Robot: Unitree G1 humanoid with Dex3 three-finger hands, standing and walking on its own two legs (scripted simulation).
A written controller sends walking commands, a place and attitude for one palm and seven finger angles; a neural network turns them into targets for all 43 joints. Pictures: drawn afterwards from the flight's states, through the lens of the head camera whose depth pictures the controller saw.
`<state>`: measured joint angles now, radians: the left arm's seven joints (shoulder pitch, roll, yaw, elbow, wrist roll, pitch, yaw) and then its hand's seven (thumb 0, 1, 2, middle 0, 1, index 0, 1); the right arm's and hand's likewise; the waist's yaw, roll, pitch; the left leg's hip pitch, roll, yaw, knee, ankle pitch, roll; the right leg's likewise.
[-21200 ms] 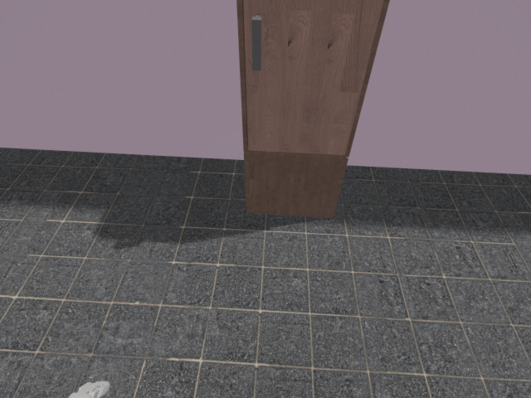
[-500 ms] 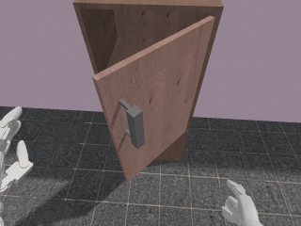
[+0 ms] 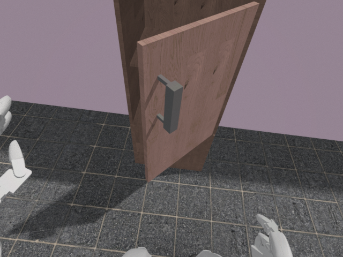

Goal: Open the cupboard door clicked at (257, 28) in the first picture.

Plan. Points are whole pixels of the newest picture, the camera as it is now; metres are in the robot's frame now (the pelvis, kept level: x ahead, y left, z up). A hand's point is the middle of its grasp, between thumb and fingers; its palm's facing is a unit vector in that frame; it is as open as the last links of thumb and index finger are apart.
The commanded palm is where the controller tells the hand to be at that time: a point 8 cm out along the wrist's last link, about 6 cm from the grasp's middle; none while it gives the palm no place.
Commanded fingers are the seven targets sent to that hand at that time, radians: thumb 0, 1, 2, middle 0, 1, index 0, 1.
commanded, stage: step back with the hand held close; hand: left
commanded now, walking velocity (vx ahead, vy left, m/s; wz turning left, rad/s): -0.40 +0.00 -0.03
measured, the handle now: (166, 104) +0.44 +0.05 +0.11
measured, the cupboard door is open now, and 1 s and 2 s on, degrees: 47 47 47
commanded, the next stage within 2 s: stop stepping back and stand still in 0.32 s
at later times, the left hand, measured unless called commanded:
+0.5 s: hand (16, 228) +0.13 +0.22 +0.19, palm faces +0.25 -0.81 -0.53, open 7.4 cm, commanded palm +0.07 +0.27 +0.20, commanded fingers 0.00 0.90 0.90 -0.20 -0.30 -0.20 -0.30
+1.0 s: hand out of the picture +0.02 +0.24 +0.18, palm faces +0.45 -0.80 -0.38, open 7.4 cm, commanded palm -0.04 +0.29 +0.20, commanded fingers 0.00 0.90 0.90 -0.20 -0.30 -0.20 -0.30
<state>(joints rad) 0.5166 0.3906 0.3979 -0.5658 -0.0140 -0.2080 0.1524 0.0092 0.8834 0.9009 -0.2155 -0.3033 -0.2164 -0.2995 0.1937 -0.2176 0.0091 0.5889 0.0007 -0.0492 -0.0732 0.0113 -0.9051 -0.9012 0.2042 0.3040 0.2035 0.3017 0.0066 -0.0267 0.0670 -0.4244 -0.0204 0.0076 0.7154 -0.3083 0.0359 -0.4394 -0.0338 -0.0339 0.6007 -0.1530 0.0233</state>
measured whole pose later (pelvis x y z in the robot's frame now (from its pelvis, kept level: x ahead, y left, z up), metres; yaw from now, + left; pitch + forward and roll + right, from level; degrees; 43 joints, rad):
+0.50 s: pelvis -0.09 -0.02 +0.02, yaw -5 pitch +4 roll +0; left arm 0.62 0.50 0.44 -0.60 -0.05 -0.20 0.11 0.01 0.88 0.90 -0.22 -0.30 -0.22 -0.30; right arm 0.15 -0.20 0.03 0.62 0.01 -0.08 -0.08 0.01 -0.91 -0.90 0.20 0.30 0.20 0.30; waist 0.01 -0.05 -0.01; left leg -0.44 -0.01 0.05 0.65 -0.24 0.00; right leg -0.16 0.01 0.00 0.45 -0.34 0.00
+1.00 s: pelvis -0.18 -0.01 +0.02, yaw -1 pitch +0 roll +0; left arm 0.48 0.36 0.37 -0.42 -0.01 -0.19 0.16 0.01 0.88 0.90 -0.22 -0.30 -0.22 -0.30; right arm 0.29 -0.23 0.01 0.66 -0.02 -0.12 -0.10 0.01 -0.90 -0.90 0.20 0.30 0.20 0.30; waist 0.00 -0.02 -0.07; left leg -0.24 0.05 0.02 0.55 -0.39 0.04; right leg -0.34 -0.02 -0.11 0.54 -0.23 -0.04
